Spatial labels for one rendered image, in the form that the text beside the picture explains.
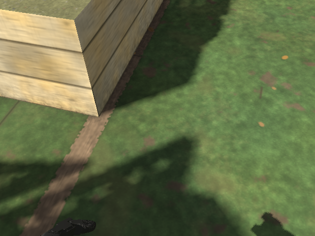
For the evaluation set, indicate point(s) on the robot left hand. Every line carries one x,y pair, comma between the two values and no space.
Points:
71,227

